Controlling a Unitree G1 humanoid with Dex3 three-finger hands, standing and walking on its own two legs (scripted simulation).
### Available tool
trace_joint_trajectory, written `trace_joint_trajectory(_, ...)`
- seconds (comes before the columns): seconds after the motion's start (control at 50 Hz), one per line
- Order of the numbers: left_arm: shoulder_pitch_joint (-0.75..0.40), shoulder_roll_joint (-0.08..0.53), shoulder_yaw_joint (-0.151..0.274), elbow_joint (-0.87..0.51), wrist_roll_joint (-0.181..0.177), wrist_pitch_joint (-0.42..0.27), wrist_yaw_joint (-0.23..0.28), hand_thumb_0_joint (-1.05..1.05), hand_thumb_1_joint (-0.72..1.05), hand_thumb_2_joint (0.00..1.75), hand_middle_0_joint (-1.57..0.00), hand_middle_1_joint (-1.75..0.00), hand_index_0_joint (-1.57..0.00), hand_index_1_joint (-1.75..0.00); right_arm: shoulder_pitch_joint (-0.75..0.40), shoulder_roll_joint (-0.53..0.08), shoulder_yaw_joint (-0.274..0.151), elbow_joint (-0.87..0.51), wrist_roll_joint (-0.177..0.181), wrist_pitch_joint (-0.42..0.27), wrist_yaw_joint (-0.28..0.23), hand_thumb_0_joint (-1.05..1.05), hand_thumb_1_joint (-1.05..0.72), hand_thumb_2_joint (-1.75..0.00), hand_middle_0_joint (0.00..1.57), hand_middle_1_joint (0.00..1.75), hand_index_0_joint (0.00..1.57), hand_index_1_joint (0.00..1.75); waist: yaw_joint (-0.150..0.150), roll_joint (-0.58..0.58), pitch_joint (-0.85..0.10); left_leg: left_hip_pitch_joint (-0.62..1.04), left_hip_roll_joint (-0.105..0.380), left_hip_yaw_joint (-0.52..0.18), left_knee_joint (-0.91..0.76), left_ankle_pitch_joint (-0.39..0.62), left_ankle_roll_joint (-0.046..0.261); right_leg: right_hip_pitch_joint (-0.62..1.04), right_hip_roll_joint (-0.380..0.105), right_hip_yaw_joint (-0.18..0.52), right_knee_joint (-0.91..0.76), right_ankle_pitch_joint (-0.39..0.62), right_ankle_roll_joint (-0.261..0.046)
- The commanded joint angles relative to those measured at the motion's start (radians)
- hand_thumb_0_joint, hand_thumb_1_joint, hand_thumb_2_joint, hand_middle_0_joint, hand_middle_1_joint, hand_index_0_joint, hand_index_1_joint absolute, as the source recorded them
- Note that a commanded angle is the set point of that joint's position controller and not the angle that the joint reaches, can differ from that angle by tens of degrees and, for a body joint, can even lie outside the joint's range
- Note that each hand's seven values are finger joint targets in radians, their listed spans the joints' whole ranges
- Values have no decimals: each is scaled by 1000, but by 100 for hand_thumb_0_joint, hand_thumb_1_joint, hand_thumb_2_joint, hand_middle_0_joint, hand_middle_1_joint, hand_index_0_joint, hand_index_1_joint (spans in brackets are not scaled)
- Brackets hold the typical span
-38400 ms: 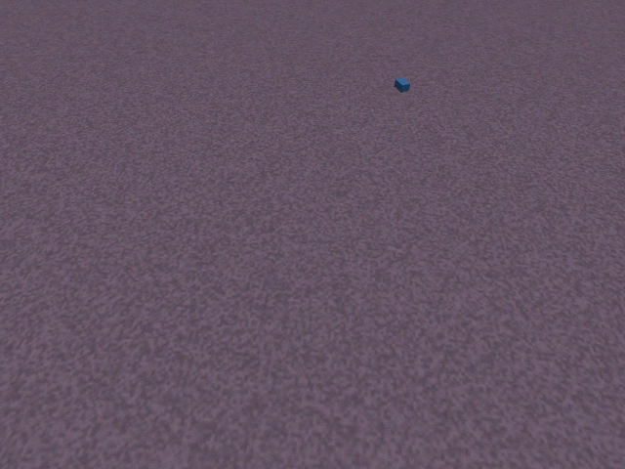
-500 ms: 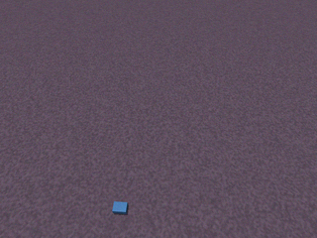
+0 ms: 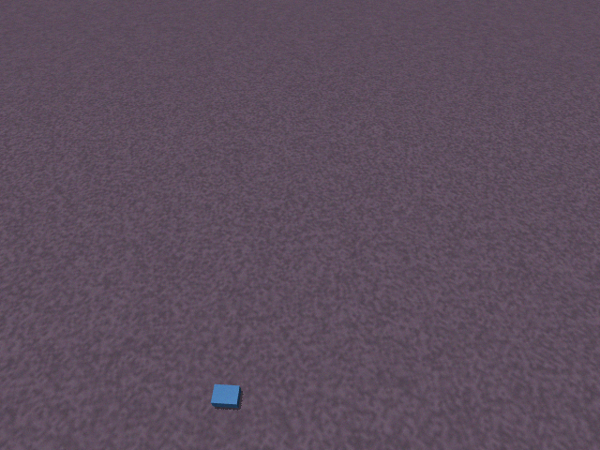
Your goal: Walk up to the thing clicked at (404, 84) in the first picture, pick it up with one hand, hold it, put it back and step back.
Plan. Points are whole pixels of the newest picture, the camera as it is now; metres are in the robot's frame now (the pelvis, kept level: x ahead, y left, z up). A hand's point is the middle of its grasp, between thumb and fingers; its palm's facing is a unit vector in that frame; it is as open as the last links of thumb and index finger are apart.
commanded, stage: stand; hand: left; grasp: from above
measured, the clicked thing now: (226, 396) +0.39 +0.24 -0.76
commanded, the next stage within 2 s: step back in 0.08 s
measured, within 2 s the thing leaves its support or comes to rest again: neither
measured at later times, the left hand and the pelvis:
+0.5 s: hand out of the picture +0.10 +0.32 -0.18, palm faces -0.01 -0.93 -0.36, open 7.4 cm; pelvis -0.06 +0.06 -0.02, yaw +1 degrees
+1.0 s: hand out of the picture -0.05 +0.31 -0.16, palm faces -0.06 -0.91 -0.40, open 7.4 cm; pelvis -0.16 +0.05 -0.02, yaw -4 degrees
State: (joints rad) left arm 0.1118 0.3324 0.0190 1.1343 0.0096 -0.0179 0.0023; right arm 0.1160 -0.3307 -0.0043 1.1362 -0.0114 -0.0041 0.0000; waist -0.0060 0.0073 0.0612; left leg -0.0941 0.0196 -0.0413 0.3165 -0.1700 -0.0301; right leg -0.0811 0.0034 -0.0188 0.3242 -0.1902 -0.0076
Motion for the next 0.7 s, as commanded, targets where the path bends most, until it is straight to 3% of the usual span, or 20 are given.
trace_joint_trajectory(0.0,-41,212,37,-65,4,-18,15,0,90,90,-20,-30,-20,-30,-32,-201,-40,-60,-3,-19,-14,0,-90,-90,20,30,20,30,1,-13,-60,-23,95,-66,-44,87,45,-2,-129,103,-73,86,-12)
trace_joint_trajectory(0.04,-43,212,36,-70,2,-20,14,0,90,90,-20,-30,-20,-30,-35,-205,-39,-63,-3,-22,-14,0,-90,-90,20,30,20,30,1,4,-92,3,101,-61,-34,141,45,14,-133,103,-58,163,-14)
trace_joint_trajectory(0.06,-38,289,89,-81,-16,-8,16,0,90,90,-20,-30,-20,-30,-72,-260,-57,-89,6,-7,-9,0,-90,-90,20,30,20,30,8,-14,14,-93,75,-66,93,299,70,-44,-127,112,21,354,-25)
trace_joint_trajectory(0.1,-20,291,96,-113,-20,0,21,0,90,90,-20,-30,-20,-30,-43,-235,-59,-117,21,5,-9,0,-90,-90,20,30,20,30,2,-35,-53,-92,30,-20,229,300,67,-30,-170,135,51,479,-83)
trace_joint_trajectory(0.14,-49,309,108,-158,-14,11,23,0,90,90,-20,-30,-20,-30,-8,-223,-69,-143,20,21,-10,0,-90,-90,20,30,20,30,-11,-117,-86,-115,-34,13,380,85,58,-76,-260,211,20,461,-170)
trace_joint_trajectory(0.16,-89,309,109,-189,-4,14,23,0,90,90,-20,-30,-20,-30,6,-226,-78,-155,15,32,-6,0,-90,-90,20,30,20,30,-17,-167,-97,-142,-69,6,499,-207,64,-105,-325,259,8,445,-219)
trace_joint_trajectory(0.18,-102,311,110,-219,11,16,24,0,90,90,-20,-30,-20,-30,24,-233,-86,-170,8,41,-4,0,-90,-90,20,30,20,30,-13,-177,-102,-168,-65,-32,608,-350,74,-134,-365,285,32,447,-260)
trace_joint_trajectory(0.2,-123,306,112,-237,14,18,25,0,90,90,-20,-30,-20,-30,46,-232,-89,-181,9,48,-1,0,-90,-90,20,30,20,30,-25,-168,-89,-165,-55,-62,663,-373,82,-191,-363,255,57,437,-267)
trace_joint_trajectory(0.24,-152,287,104,-268,22,21,28,0,90,90,-20,-30,-20,-30,84,-226,-91,-199,19,49,0,0,-90,-90,20,30,20,30,-38,-180,-87,-224,-45,-48,609,-328,78,-138,-322,210,106,468,-232)
trace_joint_trajectory(0.28,-136,283,100,-286,22,32,29,0,90,90,-20,-30,-20,-30,86,-230,-94,-209,9,42,-2,0,-90,-90,20,30,20,30,-17,-169,-101,-213,-34,-12,451,-265,65,-102,-288,191,171,439,-197)
trace_joint_trajectory(0.32,-131,280,93,-300,6,50,25,0,90,90,-20,-30,-20,-30,121,-218,-99,-202,-7,28,-3,0,-90,-90,20,30,20,30,-36,-116,-107,-143,-39,34,148,-19,54,-94,-222,137,294,369,-138)
trace_joint_trajectory(0.34,-107,246,86,-310,-4,58,22,0,90,90,-20,-30,-20,-30,102,-253,-110,-216,-27,21,-7,0,-90,-90,20,30,20,30,-23,-7,-89,-115,37,-79,83,235,70,-162,-131,101,386,230,-83)
trace_joint_trajectory(0.36,-67,190,79,-326,-14,64,25,0,90,90,-20,-30,-20,-30,79,-336,-127,-244,-42,10,-9,0,-90,-90,20,30,20,30,2,178,-107,-13,245,-346,53,510,141,-332,36,67,549,-176,-37)
trace_joint_trajectory(0.38,-78,214,84,-319,-7,69,38,0,90,90,-20,-30,-20,-30,69,-406,-137,-254,-21,6,-7,0,-90,-90,20,30,20,30,-28,197,-141,-34,314,-396,85,663,248,-343,111,169,689,-477,-24)
trace_joint_trajectory(0.4,-90,227,86,-306,-2,70,47,0,90,90,-20,-30,-20,-30,58,-393,-135,-262,-18,5,-11,0,-90,-90,20,30,20,30,-39,186,-140,-70,330,-432,74,617,270,-347,117,233,803,-497,-23)
trace_joint_trajectory(0.44,-58,235,87,-297,-15,71,49,0,90,90,-20,-30,-20,-30,-15,-313,-116,-281,-22,5,-27,0,-90,-90,20,30,20,30,8,121,-141,24,219,-240,145,609,213,-424,99,254,871,-386,-26)
trace_joint_trajectory(0.46,-29,235,88,-293,-18,69,45,0,90,90,-20,-30,-20,-30,-12,-294,-110,-290,-23,4,-34,0,-90,-90,20,30,20,30,20,150,-134,46,203,-208,162,611,206,-437,94,235,876,-342,-19)
trace_joint_trajectory(0.52,-10,237,93,-304,-3,63,38,0,90,90,-20,-30,-20,-30,33,-272,-108,-306,-16,6,-42,0,-90,-90,20,30,20,30,-7,113,-135,117,227,-212,179,635,257,-438,87,198,850,-346,22)
trace_joint_trajectory(0.56,-37,233,93,-330,0,59,34,0,90,90,-20,-30,-20,-30,73,-268,-110,-304,-10,7,-46,0,-90,-90,20,30,20,30,-33,104,-112,152,215,-194,184,635,239,-448,80,182,753,-332,28)
trace_joint_trajectory(0.68,20,228,105,-340,4,55,22,0,90,90,-20,-30,-20,-30,64,-303,-117,-341,-11,9,-41,0,-90,-90,20,30,20,30,-39,119,-143,85,264,-220,170,468,280,-324,34,120,552,-316,14)
